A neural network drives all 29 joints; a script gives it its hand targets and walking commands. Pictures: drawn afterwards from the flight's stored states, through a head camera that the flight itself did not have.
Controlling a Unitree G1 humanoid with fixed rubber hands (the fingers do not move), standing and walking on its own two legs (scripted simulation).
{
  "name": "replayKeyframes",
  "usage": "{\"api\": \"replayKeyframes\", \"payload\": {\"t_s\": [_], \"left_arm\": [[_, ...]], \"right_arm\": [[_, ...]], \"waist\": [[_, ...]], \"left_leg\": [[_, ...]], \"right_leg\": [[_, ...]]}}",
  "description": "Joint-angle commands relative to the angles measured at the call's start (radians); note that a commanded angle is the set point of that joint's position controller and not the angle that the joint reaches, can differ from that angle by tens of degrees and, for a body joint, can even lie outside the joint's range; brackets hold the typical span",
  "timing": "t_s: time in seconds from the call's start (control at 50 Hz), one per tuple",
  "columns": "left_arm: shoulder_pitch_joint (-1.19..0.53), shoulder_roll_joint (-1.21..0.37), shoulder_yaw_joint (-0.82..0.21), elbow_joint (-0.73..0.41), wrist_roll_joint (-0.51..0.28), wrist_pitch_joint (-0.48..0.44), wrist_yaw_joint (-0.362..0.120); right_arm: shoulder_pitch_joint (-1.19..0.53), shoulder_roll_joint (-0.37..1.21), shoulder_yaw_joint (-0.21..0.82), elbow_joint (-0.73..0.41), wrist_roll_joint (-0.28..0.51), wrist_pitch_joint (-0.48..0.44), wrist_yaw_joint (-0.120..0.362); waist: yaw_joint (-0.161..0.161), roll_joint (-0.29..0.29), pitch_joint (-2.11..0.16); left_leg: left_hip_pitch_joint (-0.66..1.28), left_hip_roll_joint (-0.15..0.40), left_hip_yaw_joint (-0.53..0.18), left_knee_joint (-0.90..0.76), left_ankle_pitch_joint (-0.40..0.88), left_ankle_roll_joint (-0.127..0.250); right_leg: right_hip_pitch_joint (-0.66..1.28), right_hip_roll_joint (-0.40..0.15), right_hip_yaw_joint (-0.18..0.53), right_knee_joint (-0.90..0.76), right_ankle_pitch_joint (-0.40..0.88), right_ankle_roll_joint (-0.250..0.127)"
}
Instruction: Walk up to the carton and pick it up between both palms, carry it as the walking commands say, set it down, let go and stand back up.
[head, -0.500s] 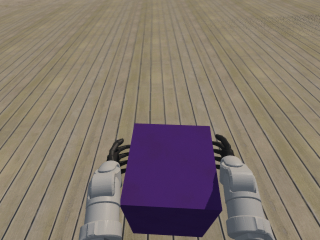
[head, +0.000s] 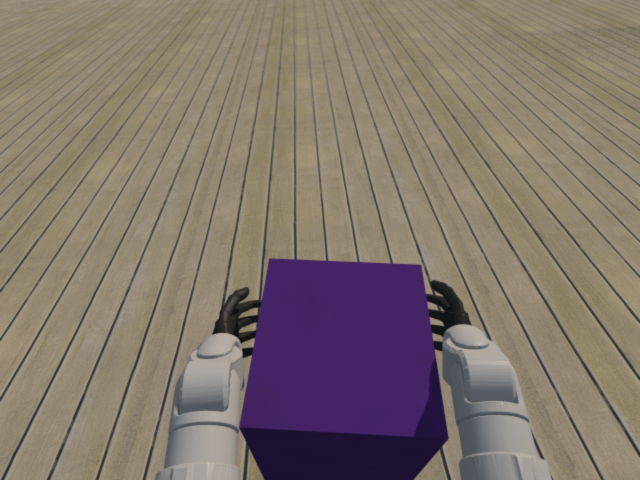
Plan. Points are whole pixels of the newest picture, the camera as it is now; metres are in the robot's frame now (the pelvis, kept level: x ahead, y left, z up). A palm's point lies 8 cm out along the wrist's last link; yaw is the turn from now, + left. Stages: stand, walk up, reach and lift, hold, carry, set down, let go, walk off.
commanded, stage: hold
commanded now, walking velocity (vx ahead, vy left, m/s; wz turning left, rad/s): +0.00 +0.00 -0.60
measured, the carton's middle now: (339, 378) +0.27 +0.00 -0.02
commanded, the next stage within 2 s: carry in 0.02 s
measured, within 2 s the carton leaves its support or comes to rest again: neither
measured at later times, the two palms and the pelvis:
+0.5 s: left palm (307, 292) +0.34 +0.04 +0.09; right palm (551, 330) +0.26 -0.24 +0.10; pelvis -0.03 -0.01 -0.02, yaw -16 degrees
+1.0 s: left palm (426, 319) +0.31 -0.12 +0.06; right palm out of the picture +0.14 -0.35 +0.07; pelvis -0.07 -0.03 -0.03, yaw -34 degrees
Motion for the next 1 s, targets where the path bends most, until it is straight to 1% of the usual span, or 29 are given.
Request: {"api": "replayKeyframes", "payload": {"t_s": [0.0,0.06,0.12,0.14,0.18,0.22,0.24,0.26,0.28,0.3,0.34,0.38,0.42,0.44,0.46,0.48,0.52,0.58,0.64,0.68,0.7,0.72,0.74,0.76,0.8,0.9,0.94,0.96,0.98], "left_arm": [[-0.521,-0.92,-0.571,-0.042,-0.238,-0.043,-0.204],[-0.532,-0.924,-0.619,-0.089,-0.282,-0.034,-0.197],[-0.567,-0.897,-0.697,-0.192,-0.342,0.026,-0.184],[-0.576,-0.886,-0.724,-0.23,-0.367,0.052,-0.181],[-0.614,-0.882,-0.772,-0.3,-0.433,0.107,-0.175],[-0.747,-0.856,-0.816,-0.367,-0.525,0.169,-0.159],[-0.77,-0.837,-0.812,-0.361,-0.546,0.205,-0.156],[-0.787,-0.812,-0.799,-0.341,-0.556,0.236,-0.152],[-0.778,-0.78,-0.774,-0.299,-0.548,0.262,-0.146],[-0.714,-0.781,-0.743,-0.269,-0.533,0.287,-0.137],[-0.814,-0.792,-0.731,-0.275,-0.535,0.307,-0.111],[-0.905,-0.816,-0.701,-0.274,-0.542,0.33,-0.091],[-0.929,-0.826,-0.67,-0.274,-0.533,0.354,-0.077],[-0.931,-0.837,-0.665,-0.284,-0.535,0.371,-0.075],[-0.938,-0.857,-0.671,-0.297,-0.548,0.387,-0.08],[-0.874,-0.881,-0.668,-0.289,-0.544,0.408,-0.081],[-1.044,-0.882,-0.696,-0.281,-0.582,0.404,-0.08],[-0.98,-0.902,-0.683,-0.201,-0.586,0.426,-0.081],[-0.986,-0.924,-0.668,-0.181,-0.588,0.432,-0.082],[-0.981,-0.937,-0.652,-0.161,-0.587,0.43,-0.089],[-0.986,-0.937,-0.641,-0.149,-0.587,0.429,-0.092],[-0.957,-0.939,-0.631,-0.124,-0.576,0.426,-0.094],[-0.935,-0.929,-0.616,-0.127,-0.55,0.416,-0.096],[-0.871,-0.941,-0.614,-0.128,-0.538,0.417,-0.094],[-1.064,-0.929,-0.655,-0.264,-0.558,0.382,-0.074],[-0.962,-0.901,-0.664,-0.329,-0.513,0.384,-0.041],[-0.941,-0.902,-0.682,-0.338,-0.506,0.388,-0.039],[-0.941,-0.904,-0.699,-0.36,-0.516,0.391,-0.041],[-0.922,-0.909,-0.716,-0.383,-0.524,0.4,-0.047]], "right_arm": [[-0.479,0.948,0.575,-0.008,0.275,-0.032,0.261],[-0.471,0.976,0.604,-0.021,0.296,-0.027,0.244],[-0.444,0.948,0.647,-0.079,0.324,0.021,0.216],[-0.42,0.941,0.66,-0.096,0.332,0.044,0.207],[-0.471,0.922,0.727,-0.196,0.384,0.091,0.184],[-0.636,0.873,0.789,-0.301,0.462,0.15,0.155],[-0.658,0.849,0.793,-0.3,0.479,0.186,0.142],[-0.673,0.835,0.787,-0.29,0.492,0.22,0.134],[-0.686,0.832,0.778,-0.277,0.505,0.252,0.131],[-0.664,0.842,0.763,-0.264,0.52,0.281,0.13],[-0.83,0.867,0.758,-0.266,0.595,0.302,0.137],[-0.933,0.898,0.745,-0.253,0.635,0.325,0.137],[-0.932,0.935,0.716,-0.221,0.636,0.35,0.13],[-0.903,0.948,0.702,-0.211,0.621,0.361,0.125],[-0.87,0.943,0.674,-0.204,0.594,0.366,0.123],[-0.782,0.944,0.644,-0.194,0.567,0.378,0.128],[-0.971,0.914,0.67,-0.242,0.582,0.382,0.121],[-0.934,0.888,0.629,-0.214,0.553,0.4,0.114],[-0.906,0.889,0.6,-0.193,0.528,0.404,0.116],[-0.895,0.89,0.597,-0.181,0.513,0.404,0.114],[-0.907,0.887,0.601,-0.179,0.51,0.402,0.112],[-0.898,0.895,0.608,-0.175,0.511,0.405,0.114],[-0.954,0.937,0.643,-0.221,0.546,0.404,0.124],[-0.914,0.957,0.652,-0.227,0.558,0.402,0.126],[-1.121,0.959,0.706,-0.33,0.638,0.376,0.134],[-1.013,0.958,0.703,-0.315,0.646,0.378,0.136],[-0.964,0.968,0.712,-0.302,0.632,0.381,0.144],[-0.935,0.954,0.704,-0.297,0.612,0.373,0.146],[-0.852,0.944,0.688,-0.288,0.594,0.369,0.145]], "waist": [[0.003,-0.061,-0.312],[-0.008,-0.088,-0.364],[-0.017,0.08,-0.355],[-0.014,0.152,-0.348],[-0.004,0.187,-0.32],[0.009,0.141,-0.316],[0.014,0.103,-0.315],[0.017,-0.028,-0.328],[0.022,-0.266,-0.389],[0.023,-0.298,-0.43],[0.028,-0.196,-0.481],[0.032,-0.196,-0.519],[0.013,-0.205,-0.556],[0.002,-0.124,-0.556],[-0.005,0.12,-0.513],[0.004,0.312,-0.468],[0.006,0.109,-0.426],[0.001,0.172,-0.42],[-0.013,0.255,-0.43],[0.005,0.203,-0.46],[0.018,0.147,-0.498],[0.032,-0.04,-0.537],[0.037,-0.328,-0.556],[0.033,-0.266,-0.581],[0.033,-0.158,-0.567],[0.037,-0.165,-0.621],[0.01,-0.114,-0.609],[-0.005,0.095,-0.616],[-0.011,0.353,-0.593]], "left_leg": [[-0.189,0.085,0.046,0.034,0.101,0.014],[-0.199,0.107,0.037,0.142,0.047,0.026],[-0.182,0.235,-0.09,0.073,0.118,0.084],[-0.199,0.297,-0.129,0.064,0.213,0.12],[-0.278,0.346,-0.092,0.101,0.363,0.148],[-0.368,0.311,0.027,0.156,0.353,0.094],[-0.407,0.268,0.077,0.195,0.243,0.055],[-0.456,0.182,0.148,0.295,0.053,0.006],[-0.555,0.039,0.233,0.495,-0.289,-0.062],[-0.564,0.01,0.17,0.595,-0.403,-0.067],[-0.518,0.045,0.134,0.559,-0.34,-0.061],[-0.378,0.017,0.172,0.417,-0.264,-0.041],[-0.175,-0.004,0.218,0.156,-0.162,-0.014],[-0.06,0.038,0.189,0.014,-0.119,0.01],[-0.004,0.233,-0.054,-0.095,-0.139,0.081],[-0.012,0.476,-0.204,-0.063,0.192,0.183],[-0.027,0.453,-0.046,0.044,0.631,0.195],[-0.034,0.36,0.152,0.138,0.668,0.123],[-0.038,0.347,0.23,0.211,0.673,0.08],[-0.117,0.343,0.287,0.333,0.638,0.013],[-0.24,0.336,0.28,0.421,0.517,-0.037],[-0.46,0.252,0.29,0.558,0.193,-0.112],[-0.681,0.114,0.285,0.68,-0.4,-0.133],[-0.709,0.128,0.206,0.737,-0.464,-0.125],[-0.692,0.145,0.174,0.694,-0.339,-0.111],[-0.471,0.075,0.192,0.411,-0.198,-0.073],[-0.252,0.076,0.229,0.125,0.003,-0.044],[-0.068,0.267,0.046,0.073,0.227,0.034],[0.06,0.481,-0.141,0.073,0.631,0.167]], "right_leg": [[-0.01,-0.145,0.05,0.085,0.2,-0.044],[-0.209,-0.146,0.112,0.178,0.177,-0.057],[-0.385,-0.064,0.029,0.375,0.111,-0.018],[-0.416,-0.046,-0.004,0.436,-0.052,-0.011],[-0.397,-0.035,-0.053,0.451,-0.325,-0.022],[-0.299,-0.013,-0.076,0.365,-0.24,-0.038],[-0.258,-0.018,-0.041,0.309,-0.187,-0.047],[-0.217,-0.091,0.093,0.209,-0.038,-0.067],[-0.132,-0.274,0.426,0.056,0.151,-0.143],[-0.097,-0.302,0.55,-0.007,0.182,-0.19],[-0.11,-0.274,0.458,-0.01,0.116,-0.185],[-0.19,-0.22,0.34,-0.038,0.069,-0.139],[-0.249,-0.148,0.221,-0.019,0.01,-0.072],[-0.327,-0.081,0.116,0.044,-0.066,-0.011],[-0.475,0.029,-0.033,0.272,-0.167,0.025],[-0.62,0.033,-0.108,0.543,-0.366,0.002],[-0.605,-0.025,-0.075,0.672,-0.353,-0.014],[-0.544,-0.011,-0.136,0.549,-0.3,-0.006],[-0.435,0.044,-0.227,0.35,-0.254,-0.005],[-0.258,0.025,-0.211,0.136,-0.093,-0.025],[-0.109,-0.052,-0.107,0.114,-0.001,-0.054],[0.066,-0.215,0.11,0.175,0.549,-0.138],[0.203,-0.337,0.338,0.189,1.038,-0.238],[0.239,-0.331,0.326,0.192,1.066,-0.253],[0.151,-0.299,0.24,0.194,0.809,-0.225],[0.022,-0.245,0.199,0.203,0.501,-0.203],[-0.12,-0.194,0.127,0.287,0.397,-0.151],[-0.341,-0.097,0.016,0.437,0.129,-0.079],[-0.544,0.012,-0.109,0.616,-0.375,-0.024]]}}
